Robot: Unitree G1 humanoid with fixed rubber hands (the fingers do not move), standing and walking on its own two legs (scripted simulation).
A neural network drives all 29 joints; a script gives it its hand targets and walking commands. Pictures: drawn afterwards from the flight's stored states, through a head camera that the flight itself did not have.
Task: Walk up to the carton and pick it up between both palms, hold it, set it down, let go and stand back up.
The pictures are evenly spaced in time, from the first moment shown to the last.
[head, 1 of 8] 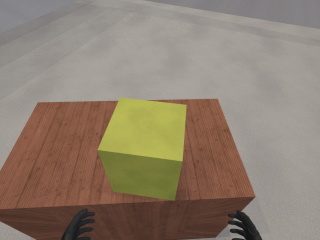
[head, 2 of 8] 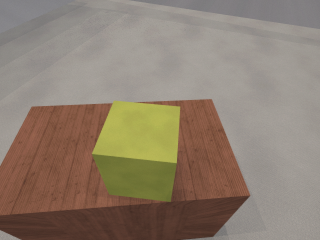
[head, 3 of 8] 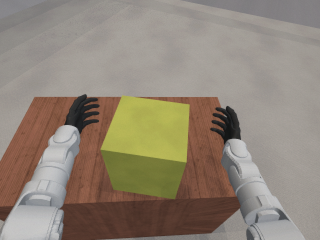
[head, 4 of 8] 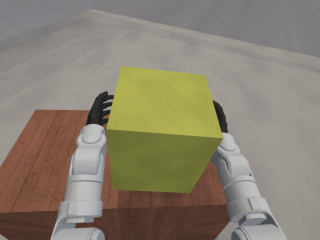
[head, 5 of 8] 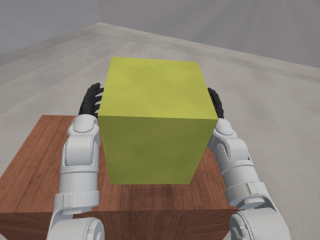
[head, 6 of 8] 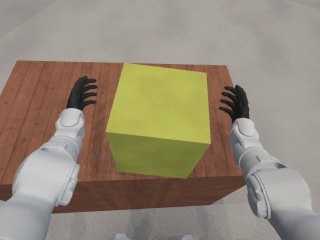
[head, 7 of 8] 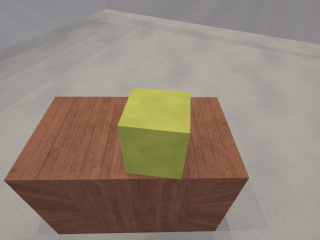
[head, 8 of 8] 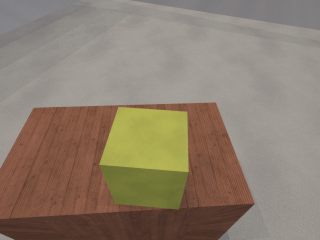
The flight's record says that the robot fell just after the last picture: no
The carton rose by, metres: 0.22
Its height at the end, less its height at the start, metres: +0.00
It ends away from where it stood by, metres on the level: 0.02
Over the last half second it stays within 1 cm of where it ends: yes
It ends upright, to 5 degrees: yes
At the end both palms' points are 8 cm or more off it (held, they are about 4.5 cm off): yes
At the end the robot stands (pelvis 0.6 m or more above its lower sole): yes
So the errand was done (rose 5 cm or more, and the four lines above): yes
